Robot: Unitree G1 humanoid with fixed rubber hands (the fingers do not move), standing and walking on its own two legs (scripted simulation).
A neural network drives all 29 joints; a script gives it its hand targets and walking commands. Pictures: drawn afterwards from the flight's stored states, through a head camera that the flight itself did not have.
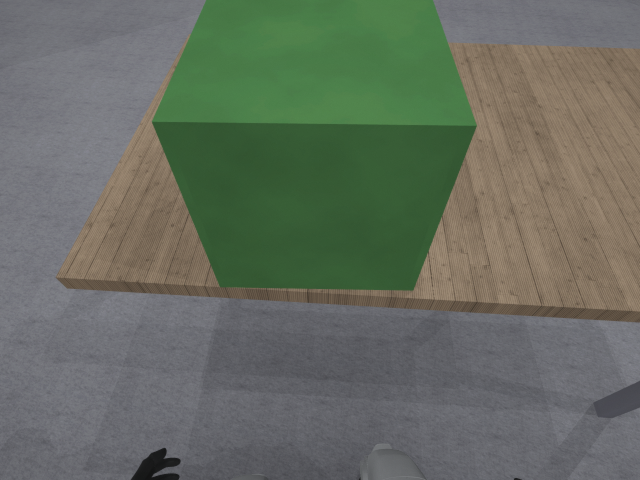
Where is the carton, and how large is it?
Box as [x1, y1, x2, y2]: [152, 0, 476, 290]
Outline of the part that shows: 206,0 155,113 152,123 219,285 234,287 412,290 476,126 432,0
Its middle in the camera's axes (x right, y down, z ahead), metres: +0.00 -0.13 +0.55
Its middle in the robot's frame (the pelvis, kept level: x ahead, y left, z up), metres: +0.53 +0.00 +0.10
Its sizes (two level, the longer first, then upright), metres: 0.291 0.270 0.296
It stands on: a table, 0.69 m high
